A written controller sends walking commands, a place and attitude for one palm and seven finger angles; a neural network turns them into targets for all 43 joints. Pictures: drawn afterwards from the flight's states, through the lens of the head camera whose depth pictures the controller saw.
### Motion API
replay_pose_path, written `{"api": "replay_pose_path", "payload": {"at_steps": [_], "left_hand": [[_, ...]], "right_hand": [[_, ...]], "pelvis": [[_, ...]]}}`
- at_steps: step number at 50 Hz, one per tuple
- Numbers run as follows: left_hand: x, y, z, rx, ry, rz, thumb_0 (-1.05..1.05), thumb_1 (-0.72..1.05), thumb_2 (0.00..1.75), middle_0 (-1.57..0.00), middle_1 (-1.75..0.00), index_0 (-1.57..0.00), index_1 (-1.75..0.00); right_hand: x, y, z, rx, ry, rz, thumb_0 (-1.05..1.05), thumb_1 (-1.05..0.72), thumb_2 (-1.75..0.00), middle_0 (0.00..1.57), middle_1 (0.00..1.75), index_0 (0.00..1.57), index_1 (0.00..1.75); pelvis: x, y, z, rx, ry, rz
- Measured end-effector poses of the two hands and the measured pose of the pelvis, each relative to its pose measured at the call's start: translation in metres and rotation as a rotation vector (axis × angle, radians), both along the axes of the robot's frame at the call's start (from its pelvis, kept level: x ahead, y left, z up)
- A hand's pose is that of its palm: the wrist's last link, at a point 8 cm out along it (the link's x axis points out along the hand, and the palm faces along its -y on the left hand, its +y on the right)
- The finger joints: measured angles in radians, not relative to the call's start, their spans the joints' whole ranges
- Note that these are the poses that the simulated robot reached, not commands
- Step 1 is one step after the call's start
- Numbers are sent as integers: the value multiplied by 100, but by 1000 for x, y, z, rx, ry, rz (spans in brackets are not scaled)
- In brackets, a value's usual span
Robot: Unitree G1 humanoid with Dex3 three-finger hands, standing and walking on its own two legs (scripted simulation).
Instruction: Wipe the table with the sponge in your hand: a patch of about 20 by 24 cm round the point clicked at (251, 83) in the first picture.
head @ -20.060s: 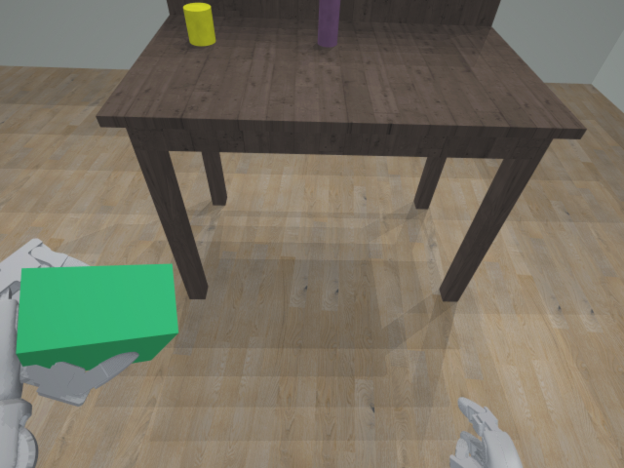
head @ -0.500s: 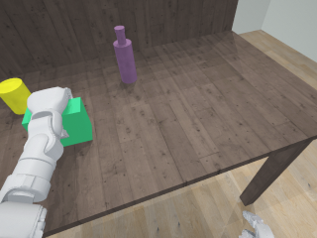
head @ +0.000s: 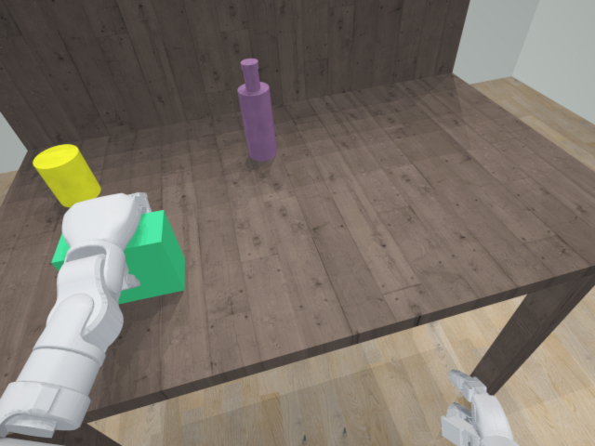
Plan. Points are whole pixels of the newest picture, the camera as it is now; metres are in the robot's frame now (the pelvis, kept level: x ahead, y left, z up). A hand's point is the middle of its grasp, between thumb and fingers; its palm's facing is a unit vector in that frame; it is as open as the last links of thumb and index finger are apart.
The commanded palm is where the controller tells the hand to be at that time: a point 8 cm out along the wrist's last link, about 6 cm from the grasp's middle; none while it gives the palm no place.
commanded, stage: wipe back along the middle lane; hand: left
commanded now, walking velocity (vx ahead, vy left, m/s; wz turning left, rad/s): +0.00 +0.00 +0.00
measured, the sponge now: (131, 268) +0.33 +0.29 +0.07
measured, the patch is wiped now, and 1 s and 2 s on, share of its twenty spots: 0.20 0.45 0.45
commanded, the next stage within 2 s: slide across to the third lane in 0.96 s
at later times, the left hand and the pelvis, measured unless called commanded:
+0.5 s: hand (122, 266) +0.30 +0.27 +0.11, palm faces +0.06 -0.03 -1.00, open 10.1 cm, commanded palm +0.26 +0.26 +0.15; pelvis +0.00 +0.00 +0.00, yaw -1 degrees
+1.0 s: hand (116, 305) +0.24 +0.25 +0.11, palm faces +0.09 -0.05 -0.99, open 10.1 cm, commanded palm +0.20 +0.23 +0.14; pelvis +0.00 -0.01 +0.00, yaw -1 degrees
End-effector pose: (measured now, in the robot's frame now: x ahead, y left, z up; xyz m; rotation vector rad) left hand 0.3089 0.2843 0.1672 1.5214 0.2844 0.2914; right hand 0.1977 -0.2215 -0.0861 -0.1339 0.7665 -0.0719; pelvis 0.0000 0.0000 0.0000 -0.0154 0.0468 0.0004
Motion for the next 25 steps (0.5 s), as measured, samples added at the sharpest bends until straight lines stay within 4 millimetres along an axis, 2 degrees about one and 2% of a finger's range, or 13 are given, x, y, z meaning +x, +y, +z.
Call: {"api": "replay_pose_path", "payload": {"at_steps": [7, 15, 25], "left_hand": [[-7, -4, -1, 8, -13, 3, -1, -50, 108, -70, -137, -71, -139], [-16, -9, -1, 7, -32, -7, -1, -50, 108, -69, -137, -71, -139], [-35, -15, -1, -5, -55, -16, 0, -50, 108, -69, -137, -71, -139]], "right_hand": [[-6, 10, 0, 18, -7, 10, 1, -91, -90, 20, 30, 20, 30], [-12, 6, -2, 17, -1, 3, 1, -91, -90, 20, 30, 20, 30], [1, 3, 3, 20, -37, 12, 2, -91, -90, 20, 30, 20, 30]], "pelvis": [[-5, 2, 0, 0, -11, -2], [-5, 4, -1, 3, -21, -8], [-1, 3, -1, 6, -30, -15]]}}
